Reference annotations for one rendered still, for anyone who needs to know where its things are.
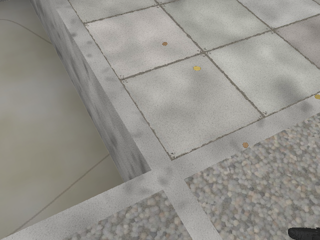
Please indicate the robot right hand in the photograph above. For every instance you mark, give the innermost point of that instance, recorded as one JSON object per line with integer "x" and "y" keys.
{"x": 301, "y": 233}

